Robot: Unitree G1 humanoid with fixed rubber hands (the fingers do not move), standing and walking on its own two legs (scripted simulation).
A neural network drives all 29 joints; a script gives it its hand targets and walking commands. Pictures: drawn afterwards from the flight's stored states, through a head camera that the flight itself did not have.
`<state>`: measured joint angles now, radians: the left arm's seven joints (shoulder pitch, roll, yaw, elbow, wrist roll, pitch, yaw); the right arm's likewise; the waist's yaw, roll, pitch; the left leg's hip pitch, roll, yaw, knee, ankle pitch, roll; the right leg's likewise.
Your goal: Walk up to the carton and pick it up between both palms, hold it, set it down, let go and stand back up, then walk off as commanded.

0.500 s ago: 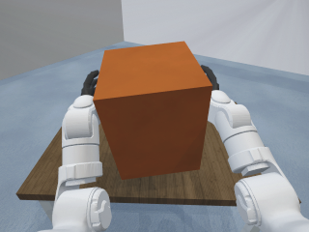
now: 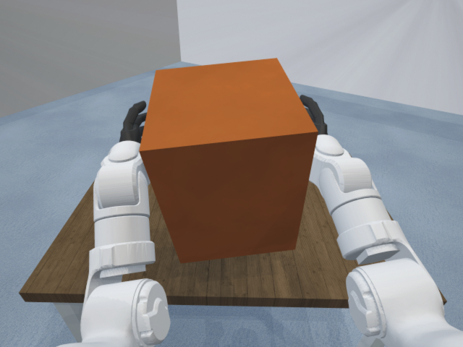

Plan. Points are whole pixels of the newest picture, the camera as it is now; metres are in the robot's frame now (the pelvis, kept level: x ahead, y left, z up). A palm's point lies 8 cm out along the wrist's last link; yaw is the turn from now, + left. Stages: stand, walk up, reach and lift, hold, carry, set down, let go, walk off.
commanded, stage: set down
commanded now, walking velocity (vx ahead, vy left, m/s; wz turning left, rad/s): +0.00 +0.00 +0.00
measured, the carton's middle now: (227, 162) +0.37 +0.00 +0.22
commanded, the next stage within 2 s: none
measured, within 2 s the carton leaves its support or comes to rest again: neither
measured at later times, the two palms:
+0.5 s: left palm (147, 170) +0.40 +0.15 +0.18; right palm (306, 184) +0.37 -0.14 +0.16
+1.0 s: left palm (145, 169) +0.42 +0.16 +0.17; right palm (297, 183) +0.39 -0.13 +0.15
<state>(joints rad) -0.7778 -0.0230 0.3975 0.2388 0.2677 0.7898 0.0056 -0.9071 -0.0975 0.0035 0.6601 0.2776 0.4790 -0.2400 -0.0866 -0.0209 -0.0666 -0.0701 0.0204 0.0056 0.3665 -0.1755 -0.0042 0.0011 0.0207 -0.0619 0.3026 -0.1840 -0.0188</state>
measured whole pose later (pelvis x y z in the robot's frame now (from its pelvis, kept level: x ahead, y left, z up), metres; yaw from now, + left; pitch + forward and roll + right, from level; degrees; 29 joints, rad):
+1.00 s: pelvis +0.02 +0.03 +0.00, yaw +0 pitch -8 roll -2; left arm -0.73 -0.02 0.31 0.45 0.30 0.43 -0.03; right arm -0.69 0.02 -0.17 0.74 0.03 0.05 -0.18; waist -0.09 -0.07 0.08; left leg -0.02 0.00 0.02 0.38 -0.23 0.03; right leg 0.09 0.00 -0.05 0.24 -0.19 0.02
